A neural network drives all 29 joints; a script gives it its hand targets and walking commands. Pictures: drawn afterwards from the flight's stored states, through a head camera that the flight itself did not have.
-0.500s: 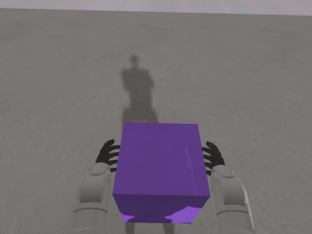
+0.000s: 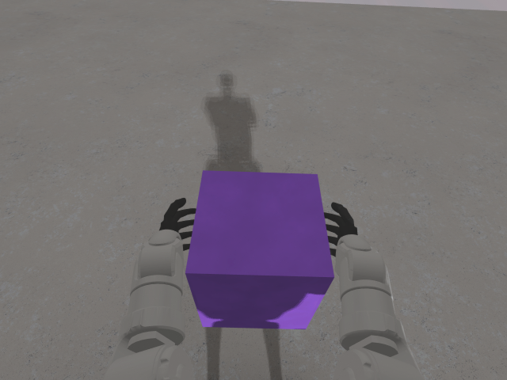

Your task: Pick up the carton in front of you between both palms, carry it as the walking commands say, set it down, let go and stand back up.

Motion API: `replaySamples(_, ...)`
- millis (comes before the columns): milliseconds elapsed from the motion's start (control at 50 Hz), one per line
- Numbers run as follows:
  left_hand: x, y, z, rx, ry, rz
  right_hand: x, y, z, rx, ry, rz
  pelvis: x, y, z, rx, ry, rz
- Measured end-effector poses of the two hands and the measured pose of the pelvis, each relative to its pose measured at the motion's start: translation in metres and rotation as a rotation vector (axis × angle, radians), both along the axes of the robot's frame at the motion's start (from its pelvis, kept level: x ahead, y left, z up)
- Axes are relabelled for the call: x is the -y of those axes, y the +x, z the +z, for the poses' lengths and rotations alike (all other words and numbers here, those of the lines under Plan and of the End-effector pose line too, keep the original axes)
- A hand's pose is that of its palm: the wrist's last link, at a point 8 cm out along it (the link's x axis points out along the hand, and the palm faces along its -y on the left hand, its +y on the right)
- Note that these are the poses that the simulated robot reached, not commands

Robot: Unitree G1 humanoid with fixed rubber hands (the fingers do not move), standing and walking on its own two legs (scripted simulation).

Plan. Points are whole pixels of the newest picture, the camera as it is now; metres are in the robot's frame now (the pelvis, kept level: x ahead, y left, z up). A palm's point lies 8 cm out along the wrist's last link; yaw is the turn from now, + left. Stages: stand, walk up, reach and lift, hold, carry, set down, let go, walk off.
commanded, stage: set down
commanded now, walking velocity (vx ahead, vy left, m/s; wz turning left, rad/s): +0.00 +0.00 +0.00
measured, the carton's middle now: (257, 254) +0.35 +0.00 -0.04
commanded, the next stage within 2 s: none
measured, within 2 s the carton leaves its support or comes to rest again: neither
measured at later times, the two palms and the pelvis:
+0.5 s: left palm (202, 264) +0.41 +0.13 -0.18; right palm (327, 270) +0.40 -0.17 -0.18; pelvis -0.01 -0.01 -0.10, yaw +0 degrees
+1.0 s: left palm (214, 273) +0.46 +0.11 -0.32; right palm (319, 277) +0.45 -0.19 -0.31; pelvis -0.02 +0.00 -0.22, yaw +0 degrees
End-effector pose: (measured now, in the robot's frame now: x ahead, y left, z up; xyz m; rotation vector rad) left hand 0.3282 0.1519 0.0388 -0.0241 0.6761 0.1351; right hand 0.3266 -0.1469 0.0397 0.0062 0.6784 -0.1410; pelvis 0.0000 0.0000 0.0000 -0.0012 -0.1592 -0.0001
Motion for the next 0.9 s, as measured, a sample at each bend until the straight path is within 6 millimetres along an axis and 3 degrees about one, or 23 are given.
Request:
replaySamples(80, 0.007, 0.017, -0.010, -0.009, 0.005, -0.019, 0.007, 0.012, -0.010, -0.009, -0.007, -0.013, 0.001, -0.007, -0.007, -0.035, 0.000, -0.008)
replaySamples(160, 0.014, 0.032, -0.036, -0.033, 0.021, -0.039, 0.014, 0.023, -0.036, -0.033, -0.018, -0.015, 0.002, -0.013, -0.015, -0.119, 0.002, -0.009)
replaySamples(320, 0.020, 0.051, -0.129, -0.043, 0.060, -0.061, 0.020, 0.045, -0.131, -0.043, -0.040, 0.010, 0.004, -0.022, -0.042, -0.367, 0.006, -0.008)
replaySamples(400, 0.021, 0.061, -0.180, -0.022, 0.053, -0.053, 0.021, 0.054, -0.181, -0.021, -0.036, 0.008, 0.006, -0.021, -0.064, -0.518, 0.003, -0.006)
replaySamples(460, 0.023, 0.070, -0.207, 0.007, 0.032, -0.039, 0.023, 0.064, -0.207, 0.008, -0.018, -0.009, 0.007, -0.017, -0.084, -0.624, 0.004, -0.007)
replaySamples(720, 0.030, 0.107, -0.259, -0.006, -0.006, -0.012, 0.030, 0.100, -0.259, -0.005, 0.017, -0.034, 0.008, -0.005, -0.145, -0.845, 0.004, -0.004)
replaySamples(900, 0.035, 0.121, -0.319, -0.012, 0.001, -0.020, 0.035, 0.115, -0.318, -0.010, -0.002, -0.025, 0.006, -0.015, -0.190, -0.929, 0.003, -0.003)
